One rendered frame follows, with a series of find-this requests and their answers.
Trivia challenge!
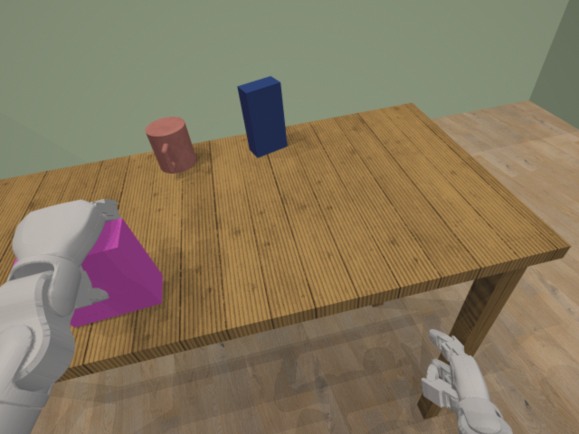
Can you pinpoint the robot left forearm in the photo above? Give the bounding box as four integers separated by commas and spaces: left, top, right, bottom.
0, 255, 81, 434

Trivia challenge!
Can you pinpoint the table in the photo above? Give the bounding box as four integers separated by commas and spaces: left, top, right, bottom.
0, 103, 571, 420

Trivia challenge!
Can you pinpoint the robot right forearm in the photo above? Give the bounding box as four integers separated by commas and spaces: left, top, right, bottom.
457, 397, 513, 434

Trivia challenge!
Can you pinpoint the robot right hand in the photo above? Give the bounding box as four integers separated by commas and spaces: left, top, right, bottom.
422, 329, 490, 413

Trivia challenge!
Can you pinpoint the sponge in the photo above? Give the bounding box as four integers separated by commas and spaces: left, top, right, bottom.
14, 218, 163, 327

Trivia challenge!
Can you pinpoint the robot left hand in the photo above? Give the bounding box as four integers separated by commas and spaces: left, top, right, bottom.
12, 199, 121, 309

